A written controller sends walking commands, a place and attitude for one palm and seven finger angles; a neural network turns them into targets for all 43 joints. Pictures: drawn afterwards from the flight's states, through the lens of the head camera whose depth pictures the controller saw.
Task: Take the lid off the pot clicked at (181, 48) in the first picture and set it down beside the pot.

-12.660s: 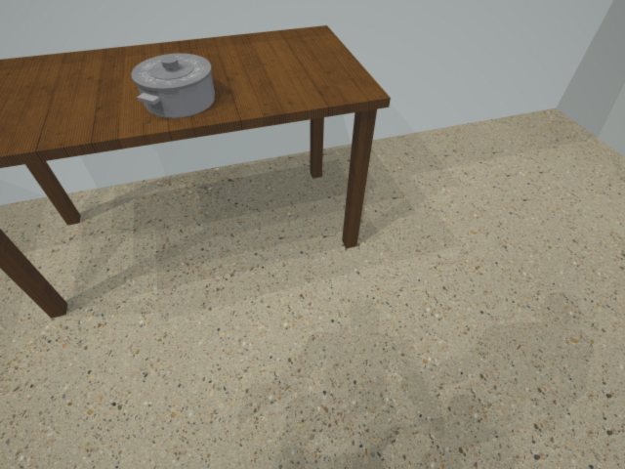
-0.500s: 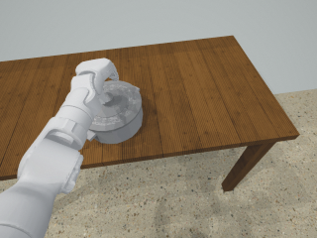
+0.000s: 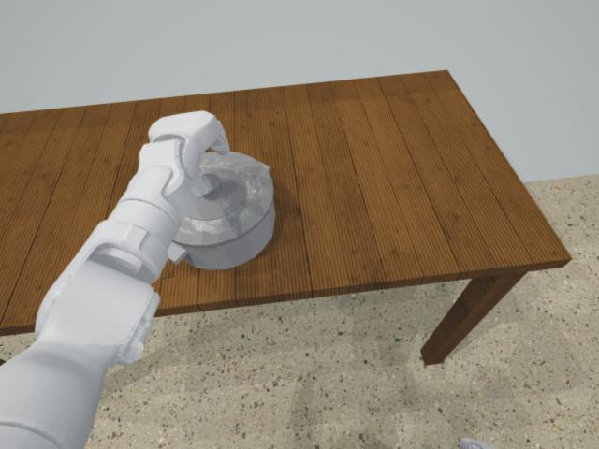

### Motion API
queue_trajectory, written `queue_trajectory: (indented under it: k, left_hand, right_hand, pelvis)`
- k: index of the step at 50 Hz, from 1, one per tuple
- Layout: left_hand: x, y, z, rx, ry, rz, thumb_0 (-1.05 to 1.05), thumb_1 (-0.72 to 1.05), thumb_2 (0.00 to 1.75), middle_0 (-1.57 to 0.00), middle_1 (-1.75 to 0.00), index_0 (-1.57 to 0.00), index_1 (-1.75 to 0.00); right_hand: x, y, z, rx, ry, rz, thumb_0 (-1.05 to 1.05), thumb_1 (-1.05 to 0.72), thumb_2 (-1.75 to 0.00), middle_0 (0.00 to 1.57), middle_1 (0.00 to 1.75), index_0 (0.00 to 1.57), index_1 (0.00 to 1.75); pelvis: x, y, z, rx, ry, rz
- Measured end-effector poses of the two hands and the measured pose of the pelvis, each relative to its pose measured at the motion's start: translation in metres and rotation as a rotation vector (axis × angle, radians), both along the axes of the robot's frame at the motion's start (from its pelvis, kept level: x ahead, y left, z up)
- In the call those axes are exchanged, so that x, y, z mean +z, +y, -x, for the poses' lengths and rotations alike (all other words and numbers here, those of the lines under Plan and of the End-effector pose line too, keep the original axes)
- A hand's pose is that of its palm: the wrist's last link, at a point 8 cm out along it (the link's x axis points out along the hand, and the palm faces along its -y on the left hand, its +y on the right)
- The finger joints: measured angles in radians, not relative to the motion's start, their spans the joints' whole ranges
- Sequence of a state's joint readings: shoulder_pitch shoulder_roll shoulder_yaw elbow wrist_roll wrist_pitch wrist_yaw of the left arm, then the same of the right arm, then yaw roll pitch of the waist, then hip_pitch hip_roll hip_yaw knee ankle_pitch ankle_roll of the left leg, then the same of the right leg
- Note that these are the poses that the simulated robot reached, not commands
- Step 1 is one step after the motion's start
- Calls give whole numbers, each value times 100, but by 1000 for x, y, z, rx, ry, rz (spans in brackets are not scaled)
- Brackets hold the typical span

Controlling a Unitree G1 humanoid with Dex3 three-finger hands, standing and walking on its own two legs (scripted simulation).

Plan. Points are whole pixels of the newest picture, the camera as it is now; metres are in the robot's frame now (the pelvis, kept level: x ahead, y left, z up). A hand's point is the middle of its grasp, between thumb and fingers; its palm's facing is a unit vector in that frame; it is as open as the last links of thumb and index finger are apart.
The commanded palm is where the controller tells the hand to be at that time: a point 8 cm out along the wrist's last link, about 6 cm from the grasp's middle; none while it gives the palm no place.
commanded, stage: lower the open fingers around the knob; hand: left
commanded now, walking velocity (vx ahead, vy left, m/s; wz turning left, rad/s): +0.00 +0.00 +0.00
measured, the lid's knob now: (208, 185) +0.51 +0.13 +0.04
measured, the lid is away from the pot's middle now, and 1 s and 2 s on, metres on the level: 0.00 0.00 0.00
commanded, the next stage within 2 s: close the fingers and squeeze the knob in 1.26 s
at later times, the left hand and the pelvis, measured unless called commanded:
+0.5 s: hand (204, 188) +0.48 +0.13 +0.07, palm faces -0.36 -0.08 -0.93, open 10.2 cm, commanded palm +0.49 +0.14 +0.12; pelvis +0.00 +0.00 +0.00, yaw -1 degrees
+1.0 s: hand (204, 184) +0.49 +0.13 +0.06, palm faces -0.36 -0.08 -0.93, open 10.2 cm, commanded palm +0.50 +0.14 +0.12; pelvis +0.00 +0.00 +0.00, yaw -1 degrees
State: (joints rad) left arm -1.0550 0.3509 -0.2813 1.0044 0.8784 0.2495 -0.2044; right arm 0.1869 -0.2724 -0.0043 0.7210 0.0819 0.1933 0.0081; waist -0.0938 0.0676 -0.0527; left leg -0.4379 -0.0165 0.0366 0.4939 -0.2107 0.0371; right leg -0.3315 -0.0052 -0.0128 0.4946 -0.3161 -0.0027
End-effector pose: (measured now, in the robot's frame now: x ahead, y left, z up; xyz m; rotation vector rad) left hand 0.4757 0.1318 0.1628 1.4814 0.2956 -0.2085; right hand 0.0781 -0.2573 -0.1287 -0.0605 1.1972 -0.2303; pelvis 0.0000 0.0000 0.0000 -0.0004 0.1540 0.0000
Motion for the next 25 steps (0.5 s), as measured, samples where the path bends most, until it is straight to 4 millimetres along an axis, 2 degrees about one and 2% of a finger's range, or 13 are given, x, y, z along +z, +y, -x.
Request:
queue_trajectory:
  k: [17,25]
  left_hand:
    - [-22,-2,-3,-21,12,8,0,-28,139,-83,-9,-83,-8]
    - [-38,-1,-2,-5,42,3,0,-28,139,-83,-9,-83,-8]
  right_hand:
    - [-3,-2,23,-36,63,13,0,-91,-90,20,30,20,30]
    - [-3,-3,28,-49,73,17,0,-90,-90,20,30,20,30]
  pelvis:
    - [-1,2,-2,-11,22,2]
    - [-2,1,-2,-14,30,4]
